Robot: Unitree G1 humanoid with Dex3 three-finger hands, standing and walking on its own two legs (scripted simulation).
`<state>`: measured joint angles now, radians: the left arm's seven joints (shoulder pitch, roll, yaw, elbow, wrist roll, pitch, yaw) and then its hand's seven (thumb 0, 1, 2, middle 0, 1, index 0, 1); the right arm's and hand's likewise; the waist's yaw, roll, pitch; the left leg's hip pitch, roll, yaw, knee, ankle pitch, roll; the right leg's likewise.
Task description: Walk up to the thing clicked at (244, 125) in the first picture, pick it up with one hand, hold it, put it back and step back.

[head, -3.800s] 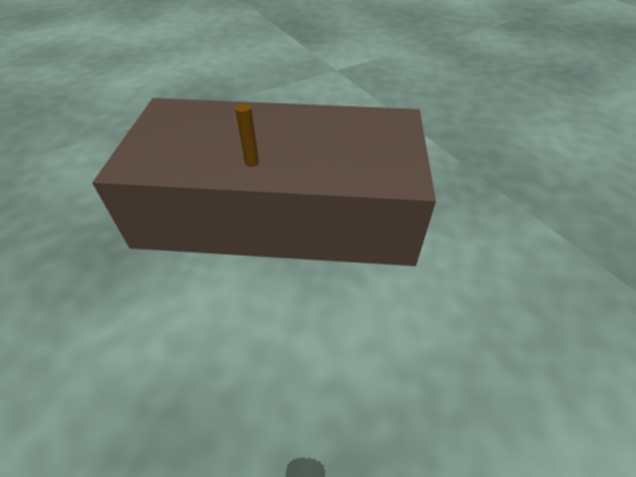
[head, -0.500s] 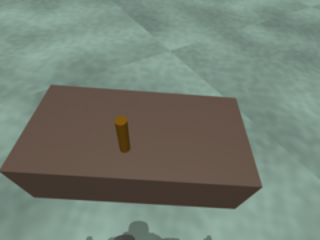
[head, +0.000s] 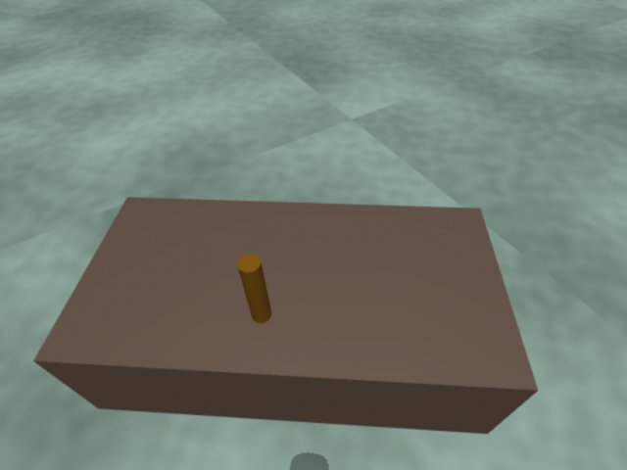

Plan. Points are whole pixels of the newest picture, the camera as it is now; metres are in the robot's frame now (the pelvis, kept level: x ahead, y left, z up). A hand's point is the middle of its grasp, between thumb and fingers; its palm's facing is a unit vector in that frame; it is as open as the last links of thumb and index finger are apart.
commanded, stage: walk up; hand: left
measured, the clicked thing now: (255, 291) +0.56 +0.19 -0.31
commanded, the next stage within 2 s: stand in 0.96 s
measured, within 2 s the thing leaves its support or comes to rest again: neither
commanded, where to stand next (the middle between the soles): +0.08 -0.01 m, yaw -1 degrees
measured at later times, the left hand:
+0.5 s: hand out of the picture +0.11 +0.26 -0.15, palm faces -0.02 -0.95 -0.32, open 7.4 cm
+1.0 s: hand out of the picture +0.08 +0.26 -0.16, palm faces +0.00 -0.94 -0.33, open 7.4 cm
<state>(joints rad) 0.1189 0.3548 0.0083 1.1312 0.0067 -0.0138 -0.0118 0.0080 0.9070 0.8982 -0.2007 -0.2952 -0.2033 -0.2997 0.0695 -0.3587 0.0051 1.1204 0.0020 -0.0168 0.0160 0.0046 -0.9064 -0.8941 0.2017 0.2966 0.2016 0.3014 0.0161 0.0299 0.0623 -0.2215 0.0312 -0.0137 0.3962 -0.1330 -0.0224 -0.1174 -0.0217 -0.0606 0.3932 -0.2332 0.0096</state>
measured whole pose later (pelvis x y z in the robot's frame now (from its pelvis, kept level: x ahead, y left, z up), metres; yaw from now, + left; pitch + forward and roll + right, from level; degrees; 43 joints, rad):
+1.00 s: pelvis +0.02 +0.01 +0.00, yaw +0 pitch -2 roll +0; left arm 0.11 0.35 0.02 1.15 0.01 0.00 -0.01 0.01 0.91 0.90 -0.20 -0.30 -0.20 -0.30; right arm 0.07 -0.34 0.00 1.15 -0.01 -0.01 0.01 0.00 -0.91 -0.89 0.20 0.30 0.20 0.30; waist 0.01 0.00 0.05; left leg -0.18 0.01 -0.01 0.33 -0.12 -0.01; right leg -0.06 -0.04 -0.06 0.32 -0.22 0.02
